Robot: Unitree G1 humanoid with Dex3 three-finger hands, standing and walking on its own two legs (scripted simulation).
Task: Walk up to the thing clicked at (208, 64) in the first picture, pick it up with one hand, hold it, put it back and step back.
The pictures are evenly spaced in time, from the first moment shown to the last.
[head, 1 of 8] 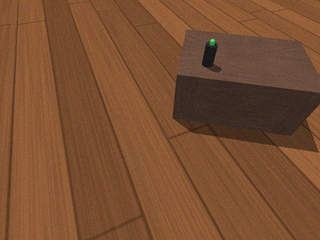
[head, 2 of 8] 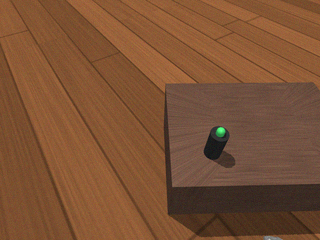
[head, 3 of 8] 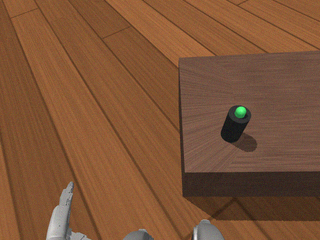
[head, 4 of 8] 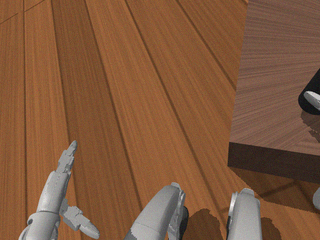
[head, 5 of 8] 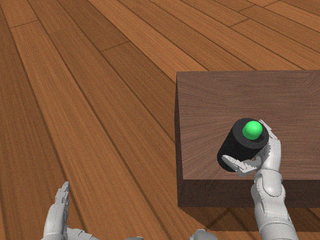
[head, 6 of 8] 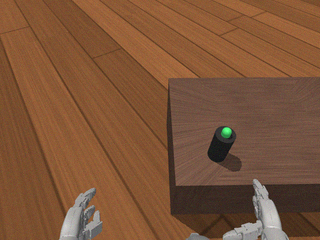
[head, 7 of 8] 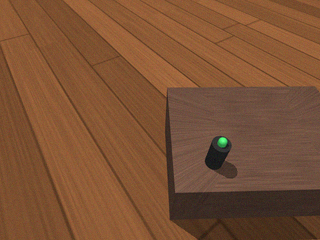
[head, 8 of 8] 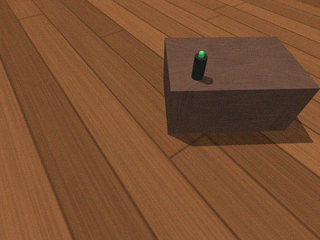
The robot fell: no
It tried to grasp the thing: yes
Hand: right
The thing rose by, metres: 0.25
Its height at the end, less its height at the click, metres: +0.00
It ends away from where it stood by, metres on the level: 0.03
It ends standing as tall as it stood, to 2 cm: yes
